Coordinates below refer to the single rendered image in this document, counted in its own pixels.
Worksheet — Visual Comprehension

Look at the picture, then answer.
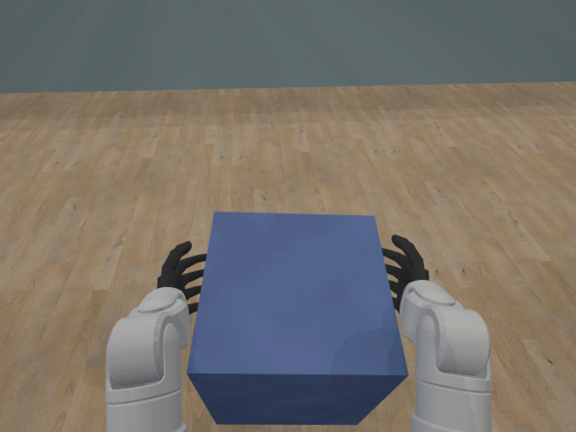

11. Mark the carton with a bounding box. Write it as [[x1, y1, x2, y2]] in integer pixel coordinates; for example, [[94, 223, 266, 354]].
[[186, 211, 409, 425]]

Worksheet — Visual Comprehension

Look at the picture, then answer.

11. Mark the right robot hand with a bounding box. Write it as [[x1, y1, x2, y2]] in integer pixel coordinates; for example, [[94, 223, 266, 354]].
[[382, 235, 429, 314]]

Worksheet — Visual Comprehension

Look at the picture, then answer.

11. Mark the left robot hand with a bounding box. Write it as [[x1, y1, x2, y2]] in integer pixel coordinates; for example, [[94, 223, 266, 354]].
[[157, 241, 207, 315]]

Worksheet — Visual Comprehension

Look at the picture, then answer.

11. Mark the right robot forearm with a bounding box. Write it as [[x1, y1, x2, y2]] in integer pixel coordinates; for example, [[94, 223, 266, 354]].
[[400, 280, 495, 432]]

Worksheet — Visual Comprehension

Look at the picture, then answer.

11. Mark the left robot forearm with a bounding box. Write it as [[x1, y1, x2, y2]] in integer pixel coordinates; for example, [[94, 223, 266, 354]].
[[105, 287, 192, 432]]

